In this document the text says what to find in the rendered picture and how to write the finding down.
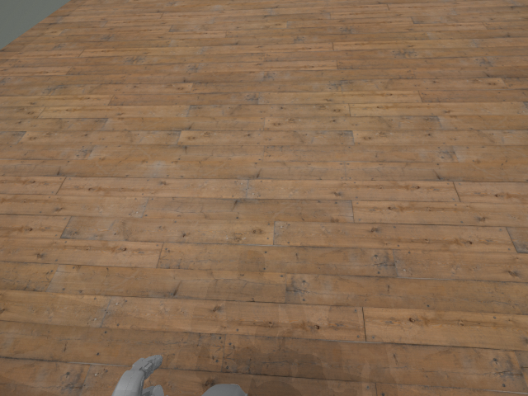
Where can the robot left hand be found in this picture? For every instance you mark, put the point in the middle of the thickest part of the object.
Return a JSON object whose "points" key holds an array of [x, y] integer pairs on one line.
{"points": [[131, 383]]}

